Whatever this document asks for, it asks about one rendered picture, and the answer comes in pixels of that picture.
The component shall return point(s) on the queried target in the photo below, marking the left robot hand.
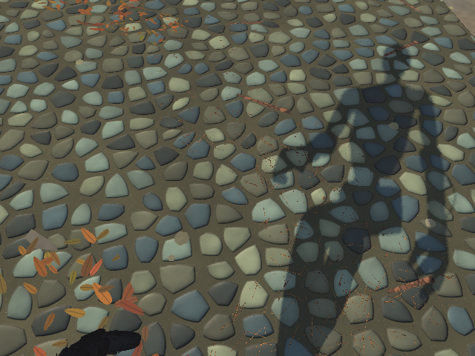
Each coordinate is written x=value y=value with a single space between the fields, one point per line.
x=102 y=343

